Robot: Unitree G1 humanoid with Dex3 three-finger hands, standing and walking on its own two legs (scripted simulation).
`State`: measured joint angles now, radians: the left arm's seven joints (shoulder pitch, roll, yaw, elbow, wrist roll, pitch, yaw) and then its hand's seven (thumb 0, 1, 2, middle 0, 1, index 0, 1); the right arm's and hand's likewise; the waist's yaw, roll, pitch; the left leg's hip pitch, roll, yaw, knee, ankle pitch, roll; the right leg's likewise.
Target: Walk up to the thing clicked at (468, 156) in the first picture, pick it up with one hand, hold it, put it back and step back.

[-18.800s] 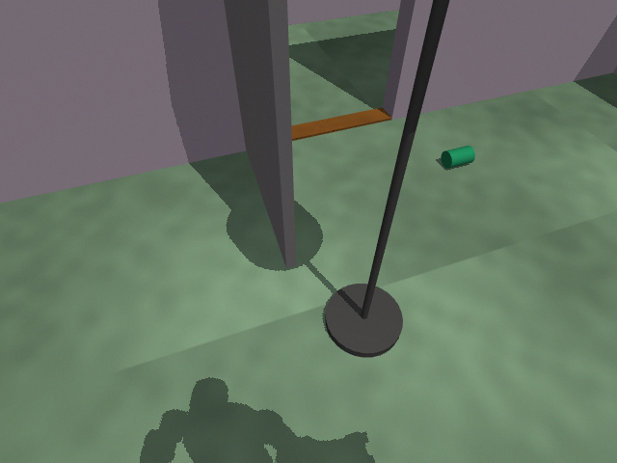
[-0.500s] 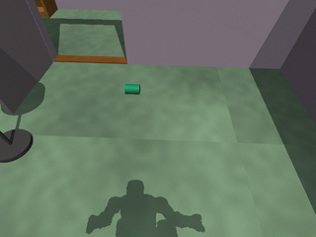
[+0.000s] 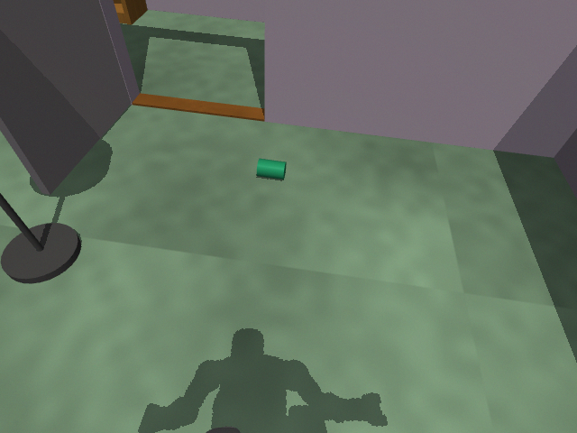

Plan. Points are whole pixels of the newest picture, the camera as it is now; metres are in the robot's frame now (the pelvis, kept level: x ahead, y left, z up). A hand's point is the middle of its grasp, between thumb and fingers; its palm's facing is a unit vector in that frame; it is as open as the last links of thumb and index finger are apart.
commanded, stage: walk up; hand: left
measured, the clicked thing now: (271, 169) +1.40 +0.11 -0.72
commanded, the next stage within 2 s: none
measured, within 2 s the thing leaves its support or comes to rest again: neither
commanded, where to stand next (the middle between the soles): +1.01 -0.09 m, yaw -2 degrees
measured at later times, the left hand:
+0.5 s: hand (157, 314) +0.33 +0.25 -0.13, palm faces -0.09 -0.92 -0.38, open 7.4 cm
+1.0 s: hand (181, 250) +0.49 +0.25 -0.16, palm faces -0.08 -0.94 -0.33, open 7.4 cm
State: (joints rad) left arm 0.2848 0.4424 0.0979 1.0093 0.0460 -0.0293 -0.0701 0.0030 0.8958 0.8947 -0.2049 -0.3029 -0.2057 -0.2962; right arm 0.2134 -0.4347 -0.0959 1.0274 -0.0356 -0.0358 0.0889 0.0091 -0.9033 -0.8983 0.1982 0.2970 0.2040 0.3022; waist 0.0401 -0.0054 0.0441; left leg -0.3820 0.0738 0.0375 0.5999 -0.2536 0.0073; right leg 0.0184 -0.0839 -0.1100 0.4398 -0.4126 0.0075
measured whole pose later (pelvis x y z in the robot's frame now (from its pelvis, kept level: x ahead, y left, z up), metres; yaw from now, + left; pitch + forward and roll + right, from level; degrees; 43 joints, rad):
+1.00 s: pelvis +0.44 -0.02 +0.00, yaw -3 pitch -3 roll +0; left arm 0.33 0.44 0.05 0.90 0.00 -0.03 -0.05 0.01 0.90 0.89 -0.20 -0.30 -0.20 -0.30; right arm 0.24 -0.39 -0.06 0.83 -0.01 -0.09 0.06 0.00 -0.90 -0.90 0.20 0.30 0.21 0.30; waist 0.01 -0.06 0.09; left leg -0.34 0.04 0.11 0.60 -0.22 0.04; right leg -0.36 -0.02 0.03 1.11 -0.42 -0.05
